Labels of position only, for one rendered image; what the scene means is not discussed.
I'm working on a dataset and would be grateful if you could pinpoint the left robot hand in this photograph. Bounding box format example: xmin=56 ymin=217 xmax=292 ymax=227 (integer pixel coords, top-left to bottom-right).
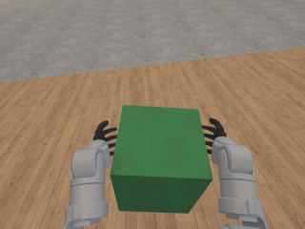
xmin=93 ymin=120 xmax=117 ymax=156

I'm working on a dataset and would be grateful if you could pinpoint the right robot hand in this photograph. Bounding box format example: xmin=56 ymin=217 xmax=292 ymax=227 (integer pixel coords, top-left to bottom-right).
xmin=202 ymin=117 xmax=227 ymax=155

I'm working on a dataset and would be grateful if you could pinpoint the robot left forearm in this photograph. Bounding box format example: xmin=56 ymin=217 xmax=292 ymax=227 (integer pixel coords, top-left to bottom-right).
xmin=63 ymin=139 xmax=112 ymax=229

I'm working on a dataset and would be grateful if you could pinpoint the robot right forearm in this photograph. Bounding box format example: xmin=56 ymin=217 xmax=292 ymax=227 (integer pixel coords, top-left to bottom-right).
xmin=211 ymin=136 xmax=269 ymax=229

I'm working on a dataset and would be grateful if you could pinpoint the carton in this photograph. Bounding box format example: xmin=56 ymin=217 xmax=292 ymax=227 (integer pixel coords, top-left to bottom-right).
xmin=110 ymin=105 xmax=213 ymax=214

